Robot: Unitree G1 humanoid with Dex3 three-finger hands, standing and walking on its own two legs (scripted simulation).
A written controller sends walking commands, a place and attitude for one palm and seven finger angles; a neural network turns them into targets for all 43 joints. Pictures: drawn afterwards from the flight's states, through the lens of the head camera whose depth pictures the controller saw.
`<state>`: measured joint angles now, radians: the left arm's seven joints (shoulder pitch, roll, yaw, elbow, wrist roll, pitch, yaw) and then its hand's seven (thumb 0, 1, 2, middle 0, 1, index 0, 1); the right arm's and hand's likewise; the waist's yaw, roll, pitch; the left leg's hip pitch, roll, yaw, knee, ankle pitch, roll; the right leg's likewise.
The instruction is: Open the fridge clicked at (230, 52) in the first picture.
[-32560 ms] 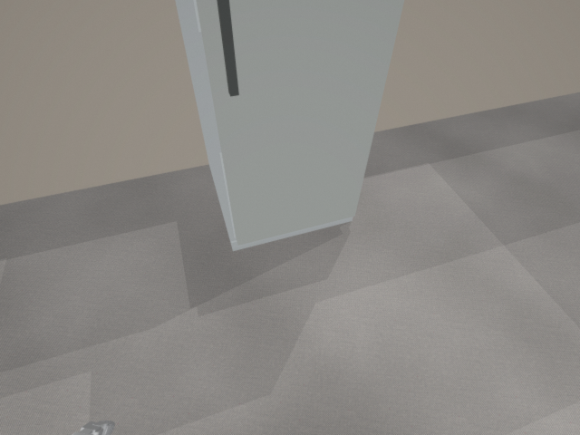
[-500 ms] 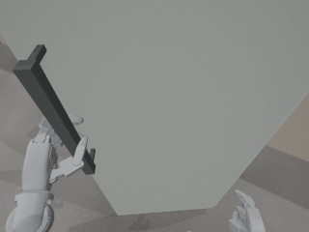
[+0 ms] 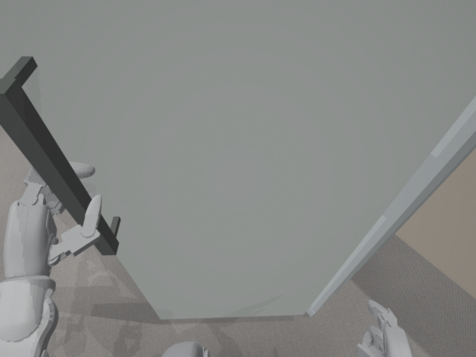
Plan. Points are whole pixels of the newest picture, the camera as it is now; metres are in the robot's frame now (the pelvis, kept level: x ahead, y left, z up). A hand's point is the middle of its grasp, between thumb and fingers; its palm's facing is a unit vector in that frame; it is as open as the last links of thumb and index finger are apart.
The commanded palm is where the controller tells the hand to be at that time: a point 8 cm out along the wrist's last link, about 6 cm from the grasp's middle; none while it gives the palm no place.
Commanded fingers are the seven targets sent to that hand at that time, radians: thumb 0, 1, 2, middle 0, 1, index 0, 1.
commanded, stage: walk backward, drawing the door open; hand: left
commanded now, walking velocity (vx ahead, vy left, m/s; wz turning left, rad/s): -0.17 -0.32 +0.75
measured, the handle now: (78, 180) +0.30 +0.23 +0.17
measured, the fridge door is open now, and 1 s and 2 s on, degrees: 54 72 67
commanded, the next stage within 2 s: stop walking and hold the door back in 0.28 s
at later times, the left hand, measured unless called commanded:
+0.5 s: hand out of the picture +0.11 +0.14 +0.14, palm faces +0.62 -0.72 -0.33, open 6.6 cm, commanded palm +0.09 +0.19 +0.14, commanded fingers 0.00 0.90 0.90 -0.45 -1.40 -0.45 -1.40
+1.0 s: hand (100, 340) +0.12 +0.15 +0.15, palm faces +0.61 -0.76 -0.22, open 5.6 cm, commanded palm +0.10 +0.18 +0.14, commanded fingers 0.00 0.90 0.90 -0.45 -1.40 -0.45 -1.40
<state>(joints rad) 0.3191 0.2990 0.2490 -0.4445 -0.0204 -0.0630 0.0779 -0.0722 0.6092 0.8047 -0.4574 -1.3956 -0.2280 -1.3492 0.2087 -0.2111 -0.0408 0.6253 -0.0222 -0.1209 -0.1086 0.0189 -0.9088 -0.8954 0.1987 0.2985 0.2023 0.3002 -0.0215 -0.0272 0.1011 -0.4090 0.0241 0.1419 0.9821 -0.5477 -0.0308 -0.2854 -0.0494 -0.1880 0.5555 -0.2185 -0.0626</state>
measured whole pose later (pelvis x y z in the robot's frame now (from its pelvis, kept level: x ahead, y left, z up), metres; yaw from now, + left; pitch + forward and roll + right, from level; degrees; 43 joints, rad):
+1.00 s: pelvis -0.15 -0.20 +0.01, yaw +23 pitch -3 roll -3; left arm -0.46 0.33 0.13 0.40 -0.02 -0.10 0.11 -0.04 0.66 0.75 -0.46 -1.40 -0.43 -1.40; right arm 0.25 -0.15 0.09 0.70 0.03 -0.09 -0.08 0.01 -0.90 -0.89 0.20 0.30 0.21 0.30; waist 0.04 0.04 0.10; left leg -0.26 0.05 0.04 0.46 -0.16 0.05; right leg -0.39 -0.03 -0.07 0.79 -0.35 0.04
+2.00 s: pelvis -0.12 -0.21 -0.01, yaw +23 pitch +6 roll -1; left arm -0.50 0.41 0.30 0.65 -0.03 -0.25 -0.02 -0.01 -0.54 0.21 -0.28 -1.18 -0.28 -1.18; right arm 0.32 -0.26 0.00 0.73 0.01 -0.15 -0.04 0.02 -0.91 -0.89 0.20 0.30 0.21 0.30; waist -0.02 0.01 -0.05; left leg -0.53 0.07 0.04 0.70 -0.28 -0.01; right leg -0.43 -0.04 -0.03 0.69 -0.35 0.03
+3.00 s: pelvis -0.12 -0.19 -0.02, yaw +23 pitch +8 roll -2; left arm -0.21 0.49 0.49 0.43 -0.16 -0.22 -0.23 -0.02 -0.55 0.20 -0.25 -1.15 -0.26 -1.15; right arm 0.31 -0.24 0.03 0.63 0.03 -0.11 -0.08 0.02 -0.91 -0.89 0.20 0.30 0.21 0.30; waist 0.00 0.01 -0.09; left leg -0.59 0.07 0.04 0.79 -0.34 0.01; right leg -0.48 -0.03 -0.03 0.73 -0.38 0.05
